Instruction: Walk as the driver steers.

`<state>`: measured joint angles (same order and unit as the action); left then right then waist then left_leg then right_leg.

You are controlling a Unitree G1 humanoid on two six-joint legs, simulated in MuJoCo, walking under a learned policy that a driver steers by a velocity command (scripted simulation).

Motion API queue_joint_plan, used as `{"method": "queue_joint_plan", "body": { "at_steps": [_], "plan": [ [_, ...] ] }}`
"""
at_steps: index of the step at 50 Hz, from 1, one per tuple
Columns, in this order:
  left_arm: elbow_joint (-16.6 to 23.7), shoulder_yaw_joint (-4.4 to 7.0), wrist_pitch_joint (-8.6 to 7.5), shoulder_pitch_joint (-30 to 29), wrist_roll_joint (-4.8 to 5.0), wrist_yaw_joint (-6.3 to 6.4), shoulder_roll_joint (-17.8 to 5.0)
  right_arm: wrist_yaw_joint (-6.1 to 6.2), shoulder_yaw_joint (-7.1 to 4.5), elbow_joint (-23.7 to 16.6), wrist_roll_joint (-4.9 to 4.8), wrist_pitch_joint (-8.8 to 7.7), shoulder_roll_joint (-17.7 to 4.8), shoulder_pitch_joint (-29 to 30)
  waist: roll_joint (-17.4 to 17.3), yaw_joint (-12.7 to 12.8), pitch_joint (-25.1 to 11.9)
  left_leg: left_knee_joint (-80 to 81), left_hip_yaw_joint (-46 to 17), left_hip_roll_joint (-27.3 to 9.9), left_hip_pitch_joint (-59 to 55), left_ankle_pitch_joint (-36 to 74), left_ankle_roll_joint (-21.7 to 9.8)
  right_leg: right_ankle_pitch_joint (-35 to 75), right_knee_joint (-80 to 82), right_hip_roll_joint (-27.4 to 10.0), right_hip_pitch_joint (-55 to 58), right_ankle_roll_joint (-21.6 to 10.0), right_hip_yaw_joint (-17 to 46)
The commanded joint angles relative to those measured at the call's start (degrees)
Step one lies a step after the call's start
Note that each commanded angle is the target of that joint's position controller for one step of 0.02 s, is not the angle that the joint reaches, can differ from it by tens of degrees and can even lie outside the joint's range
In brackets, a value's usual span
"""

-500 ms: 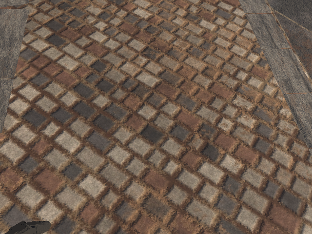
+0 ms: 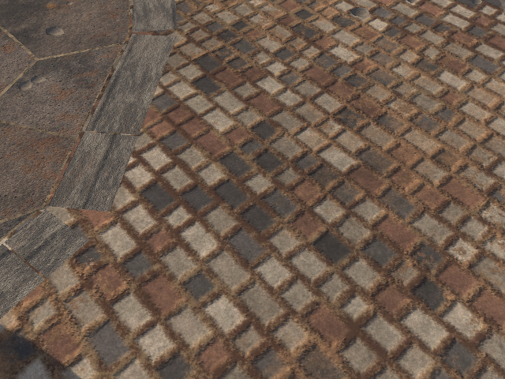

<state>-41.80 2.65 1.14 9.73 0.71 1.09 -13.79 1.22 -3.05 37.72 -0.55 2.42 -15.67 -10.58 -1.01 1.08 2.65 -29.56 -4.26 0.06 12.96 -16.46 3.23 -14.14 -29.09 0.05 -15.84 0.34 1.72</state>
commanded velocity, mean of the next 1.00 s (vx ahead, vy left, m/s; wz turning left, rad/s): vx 0.13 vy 0.00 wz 0.03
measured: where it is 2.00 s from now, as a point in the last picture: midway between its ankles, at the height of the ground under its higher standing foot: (281, 257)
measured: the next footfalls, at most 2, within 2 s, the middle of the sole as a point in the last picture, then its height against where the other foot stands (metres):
right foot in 0.98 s outside the picture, level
left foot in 1.44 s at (255, 340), level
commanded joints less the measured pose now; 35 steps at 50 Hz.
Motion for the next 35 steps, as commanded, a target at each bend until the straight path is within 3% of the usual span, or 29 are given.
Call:
{"method": "queue_joint_plan", "body": {
  "at_steps": [1, 2, 3, 4, 6, 10, 19, 35],
  "plan": [
    [2.94, 1.07, -2.05, 2.59, -1.5, -0.59, -6.56, 0.6, -2.4, -3.8, 1.44, -0.92, -10.61, -1.88, -1.84, 1.5, -10.13, 7.13, -8.16, -8.58, -13.42, 24.82, -5.42, 9.47, -0.98, -5.59, -1.55, -3.03, 4.5],
    [3.22, 0.35, -2.56, 1.47, -1.96, -0.71, -4.14, 0.1, -1.75, -2.77, 2.17, -1.09, -8.29, 0.86, -10.18, 2.71, -9.15, 6.53, -9.69, -10.65, -4.89, 19.22, -9.87, -2.06, 1.72, -2.43, 0.91, 0.21, 0.53],
    [2.78, 0.59, -2.62, -0.94, -2.47, -0.63, -6.18, -0.43, -0.87, -3.94, 2.05, -1.55, -4.48, 2.82, -6.62, 1.11, -7.21, 7.39, -8.58, -8.35, -2.59, 11.87, -9.8, 0.46, 1.59, -2.52, 3.19, 2.11, 0.44],
    [2.51, 0.69, -2.58, -2.28, -2.37, -0.69, -6.28, -0.59, -0.61, -3.02, 2.32, -1.93, -3.63, 1.76, -5.43, 0.29, -6.56, 7.53, -7.48, -6.51, -1.98, 7.4, -8.25, 3.22, 1.71, -2.15, 3.63, 2.53, 0.2],
    [1.74, 0.84, -1.96, -1.65, -1.9, -0.32, -6.63, -0.69, -0.83, -2.15, 1.91, -2.74, -5.18, 0.69, -4.72, 0.05, -3.75, 7.67, -6.78, -5.24, 0.03, 6.99, -6.81, 5.83, 1.45, -2.27, 3.81, 2.41, 0.46],
    [-0.18, 0.78, -1.78, -0.18, -1.47, 0.07, -6.33, -0.41, -0.29, -0.96, 1.54, -3.23, -3.98, -0.89, -3.3, 0.1, -2.5, 6.85, -5.83, -4.19, 0.74, 9.13, -6.27, 7.22, 1.88, -2.55, 4.58, 2.25, 0.66],
    [-4.35, 0.9, -1.51, 0.72, -1.1, 0.86, -6.72, -0.36, -0.22, 1.61, 1.21, -3.39, -3.23, -1.66, 0.05, -0.07, -3.12, 5.73, -4.31, -2.68, -0.77, 13.98, -6.2, 10.09, 2.19, -2.99, 6.14, 2.86, 0.82],
    [-11.96, 0.9, -0.84, 1.87, -0.77, 1.85, -6.63, 0.18, -0.35, 9.68, 0.82, -3.38, -3.03, -3.98, 0.46, -0.03, -2.04, 5.94, -1.86, -0.96, -1.1, 14.48, -5.27, 10.55, 3.02, -2.63, 7.09, 2.22, 0.31]
  ]
}}
Velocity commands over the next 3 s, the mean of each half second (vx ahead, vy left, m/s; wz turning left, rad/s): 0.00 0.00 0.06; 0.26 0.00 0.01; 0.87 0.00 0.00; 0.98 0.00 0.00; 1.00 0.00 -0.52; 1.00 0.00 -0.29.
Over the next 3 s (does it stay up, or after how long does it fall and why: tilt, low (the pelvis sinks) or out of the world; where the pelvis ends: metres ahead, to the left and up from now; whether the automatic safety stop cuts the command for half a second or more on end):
stays up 1.80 -0.24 0.00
